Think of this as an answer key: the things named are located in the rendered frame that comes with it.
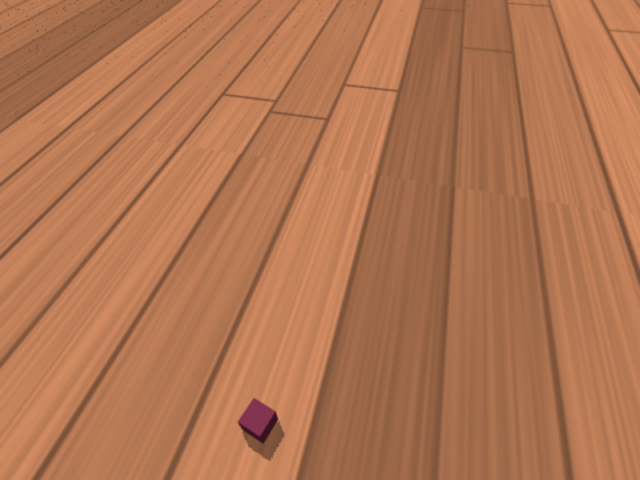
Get cube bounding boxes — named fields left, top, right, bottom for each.
left=238, top=398, right=278, bottom=444

